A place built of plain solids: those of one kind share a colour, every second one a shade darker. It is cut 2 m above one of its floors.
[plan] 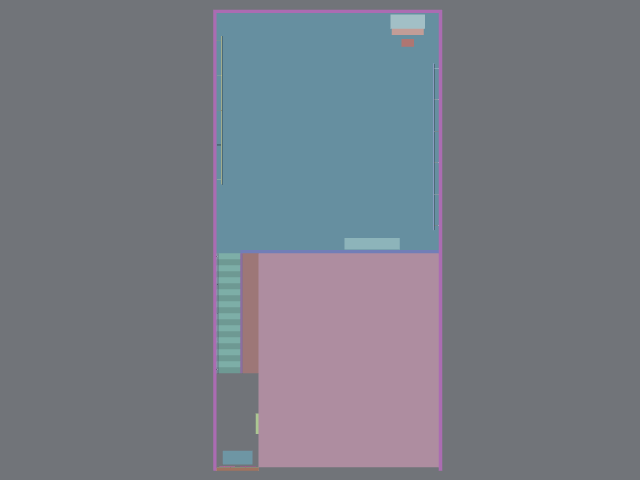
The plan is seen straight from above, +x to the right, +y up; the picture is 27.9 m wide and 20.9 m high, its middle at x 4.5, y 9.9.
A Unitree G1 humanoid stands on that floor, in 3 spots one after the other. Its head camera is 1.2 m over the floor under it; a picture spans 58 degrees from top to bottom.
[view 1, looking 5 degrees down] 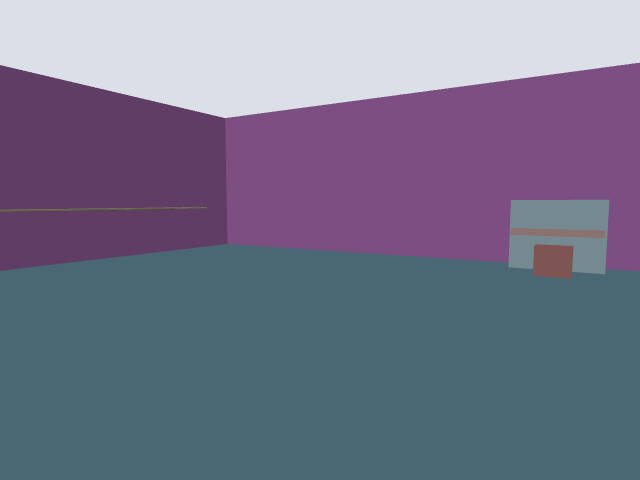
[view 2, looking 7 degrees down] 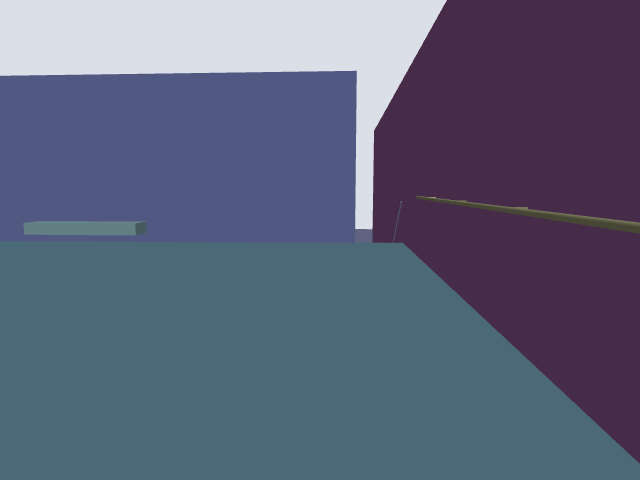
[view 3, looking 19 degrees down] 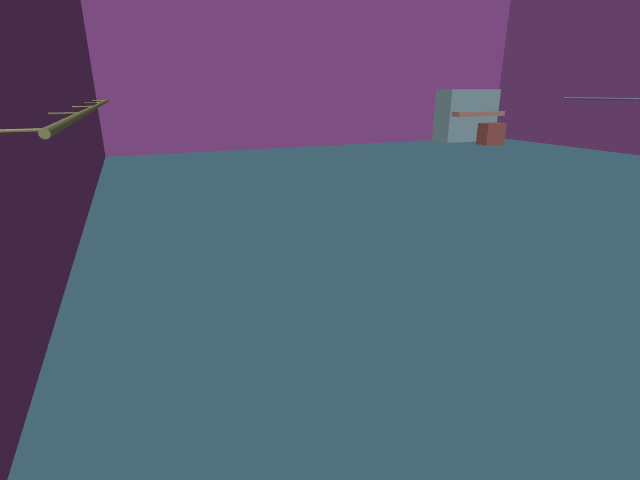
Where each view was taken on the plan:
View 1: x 8.67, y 10.52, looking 121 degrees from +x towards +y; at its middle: wall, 10.85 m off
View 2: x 1.30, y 18.68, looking -87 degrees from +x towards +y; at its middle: entrance_wall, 9.29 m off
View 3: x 0.52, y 10.42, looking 67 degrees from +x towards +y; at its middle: upper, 3.69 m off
